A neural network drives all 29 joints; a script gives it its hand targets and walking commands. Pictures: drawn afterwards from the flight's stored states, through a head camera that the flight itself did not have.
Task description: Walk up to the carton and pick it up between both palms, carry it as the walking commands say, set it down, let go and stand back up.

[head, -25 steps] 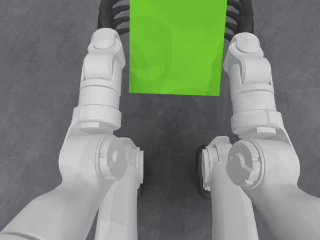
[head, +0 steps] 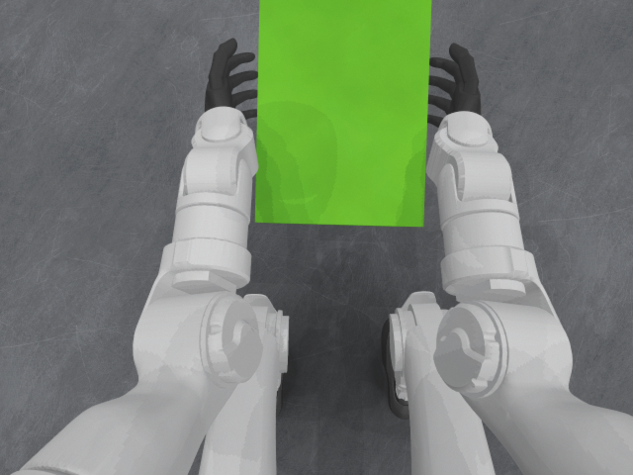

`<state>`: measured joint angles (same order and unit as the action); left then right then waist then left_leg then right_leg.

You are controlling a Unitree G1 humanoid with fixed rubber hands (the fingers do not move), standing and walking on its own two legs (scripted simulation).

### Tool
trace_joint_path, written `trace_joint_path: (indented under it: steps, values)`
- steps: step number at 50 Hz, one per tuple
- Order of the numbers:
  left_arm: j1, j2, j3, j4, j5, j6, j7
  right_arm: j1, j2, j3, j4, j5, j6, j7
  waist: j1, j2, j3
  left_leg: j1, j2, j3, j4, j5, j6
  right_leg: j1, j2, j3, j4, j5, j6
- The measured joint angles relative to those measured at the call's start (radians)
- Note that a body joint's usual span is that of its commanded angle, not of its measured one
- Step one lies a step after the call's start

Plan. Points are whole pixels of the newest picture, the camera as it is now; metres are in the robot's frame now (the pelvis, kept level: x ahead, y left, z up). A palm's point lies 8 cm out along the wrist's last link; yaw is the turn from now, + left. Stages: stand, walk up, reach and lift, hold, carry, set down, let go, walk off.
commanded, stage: reach and lift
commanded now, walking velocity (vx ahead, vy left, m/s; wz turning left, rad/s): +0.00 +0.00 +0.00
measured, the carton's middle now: (338, 131) +0.53 +0.00 -0.15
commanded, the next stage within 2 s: none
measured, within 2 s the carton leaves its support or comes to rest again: neither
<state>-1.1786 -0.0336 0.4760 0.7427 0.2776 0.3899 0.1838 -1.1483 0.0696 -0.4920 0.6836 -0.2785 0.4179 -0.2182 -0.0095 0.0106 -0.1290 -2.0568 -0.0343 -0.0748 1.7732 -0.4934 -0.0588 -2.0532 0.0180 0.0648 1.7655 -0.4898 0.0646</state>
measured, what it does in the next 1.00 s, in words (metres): rises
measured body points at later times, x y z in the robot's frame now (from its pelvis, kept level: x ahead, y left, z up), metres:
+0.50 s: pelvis +0.01 +0.00 +0.05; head +0.24 +0.00 +0.43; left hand +0.51 +0.13 +0.00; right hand +0.50 -0.14 +0.00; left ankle +0.11 +0.14 -0.45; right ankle +0.11 -0.14 -0.45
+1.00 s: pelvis +0.02 +0.00 +0.11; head +0.21 +0.01 +0.52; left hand +0.49 +0.13 +0.08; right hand +0.48 -0.13 +0.08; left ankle +0.11 +0.14 -0.45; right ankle +0.11 -0.14 -0.45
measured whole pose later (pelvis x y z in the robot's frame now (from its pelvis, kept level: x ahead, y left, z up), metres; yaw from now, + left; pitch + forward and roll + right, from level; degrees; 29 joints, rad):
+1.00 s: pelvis +0.02 +0.00 +0.11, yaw +0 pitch +36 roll -1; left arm -0.92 -0.14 0.47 0.71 0.32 0.38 0.19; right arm -0.88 0.17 -0.52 0.64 -0.34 0.40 -0.19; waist -0.01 0.02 -0.23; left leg -1.61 -0.03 -0.08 1.42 -0.45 -0.04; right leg -1.60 0.00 0.05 1.40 -0.44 0.05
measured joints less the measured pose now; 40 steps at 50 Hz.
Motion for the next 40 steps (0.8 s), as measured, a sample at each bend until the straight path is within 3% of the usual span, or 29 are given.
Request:
trace_joint_path:
  steps: [40]
  values:
    - [0.196,-0.081,0.004,-0.019,0.042,0.000,0.007,0.201,0.076,-0.029,-0.025,-0.048,-0.012,0.015,-0.002,0.002,-0.087,0.343,0.006,0.001,-0.268,0.034,0.013,0.346,-0.011,-0.005,-0.271,0.033,-0.007]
